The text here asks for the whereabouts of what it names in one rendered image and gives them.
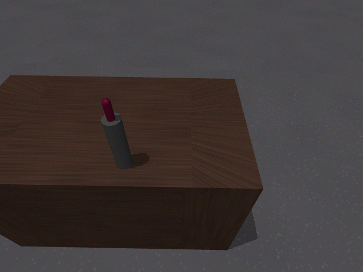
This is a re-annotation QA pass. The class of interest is bottle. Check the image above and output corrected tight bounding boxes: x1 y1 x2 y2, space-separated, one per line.
101 98 133 169

